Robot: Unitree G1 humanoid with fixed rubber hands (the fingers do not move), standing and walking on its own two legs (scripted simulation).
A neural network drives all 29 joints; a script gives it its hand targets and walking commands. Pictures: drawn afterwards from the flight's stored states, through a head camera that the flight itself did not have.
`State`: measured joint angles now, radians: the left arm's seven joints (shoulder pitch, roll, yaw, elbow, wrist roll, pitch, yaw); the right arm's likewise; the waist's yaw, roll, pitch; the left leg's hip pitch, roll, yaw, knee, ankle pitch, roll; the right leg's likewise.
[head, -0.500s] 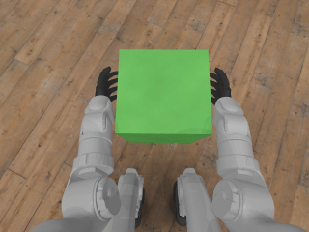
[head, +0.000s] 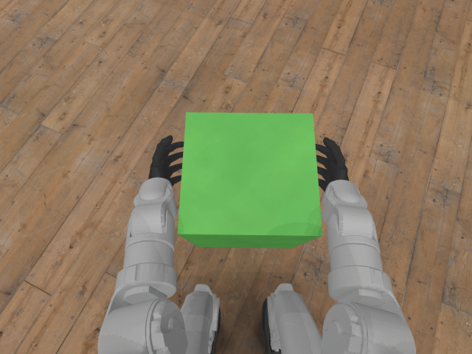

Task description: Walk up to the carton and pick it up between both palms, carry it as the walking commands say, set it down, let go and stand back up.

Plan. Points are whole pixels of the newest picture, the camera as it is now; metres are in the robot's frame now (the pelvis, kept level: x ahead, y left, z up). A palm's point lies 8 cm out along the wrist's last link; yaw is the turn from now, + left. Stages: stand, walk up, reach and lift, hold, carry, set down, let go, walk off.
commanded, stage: reach and lift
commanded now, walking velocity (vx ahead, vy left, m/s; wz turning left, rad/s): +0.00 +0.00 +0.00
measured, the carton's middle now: (246, 191) +0.41 +0.00 -0.11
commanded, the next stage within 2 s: none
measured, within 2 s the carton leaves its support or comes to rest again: neither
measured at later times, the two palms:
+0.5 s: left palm (148, 177) +0.38 +0.15 +0.04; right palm (352, 180) +0.38 -0.15 +0.03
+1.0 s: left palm (130, 169) +0.36 +0.15 +0.11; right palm (377, 174) +0.36 -0.15 +0.10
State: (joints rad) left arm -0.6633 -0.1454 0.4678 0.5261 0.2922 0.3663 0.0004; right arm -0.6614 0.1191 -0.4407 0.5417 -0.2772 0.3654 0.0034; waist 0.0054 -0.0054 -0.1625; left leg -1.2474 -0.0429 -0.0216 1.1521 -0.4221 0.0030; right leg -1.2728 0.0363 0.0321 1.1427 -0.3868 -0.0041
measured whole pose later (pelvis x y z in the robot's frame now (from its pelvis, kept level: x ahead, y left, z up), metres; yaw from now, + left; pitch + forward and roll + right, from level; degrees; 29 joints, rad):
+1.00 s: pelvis +0.04 +0.00 +0.10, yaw +0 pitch +6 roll +0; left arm -0.36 -0.18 0.36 0.40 0.30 0.47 -0.02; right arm -0.36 0.18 -0.34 0.39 -0.31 0.48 0.02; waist 0.00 0.01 -0.02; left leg -0.39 -0.03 -0.05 0.54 -0.25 0.01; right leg -0.42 0.03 0.04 0.54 -0.22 -0.01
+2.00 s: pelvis +0.04 +0.00 +0.11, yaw +0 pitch -8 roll +0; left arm -0.33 -0.17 0.28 0.27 0.29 0.73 -0.02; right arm -0.33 0.17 -0.28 0.26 -0.28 0.74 0.01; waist 0.00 0.00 0.05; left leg -0.05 -0.03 -0.05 0.41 -0.22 0.01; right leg -0.07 0.03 0.04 0.39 -0.19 -0.01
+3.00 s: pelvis +0.03 +0.00 +0.11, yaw +0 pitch -9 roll +0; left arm -0.29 -0.16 0.25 0.25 0.28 0.75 -0.01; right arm -0.29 0.16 -0.25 0.24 -0.27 0.77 0.00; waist 0.00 0.00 0.04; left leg -0.05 -0.03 -0.06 0.42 -0.21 0.01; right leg -0.06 0.03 0.03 0.41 -0.19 -0.01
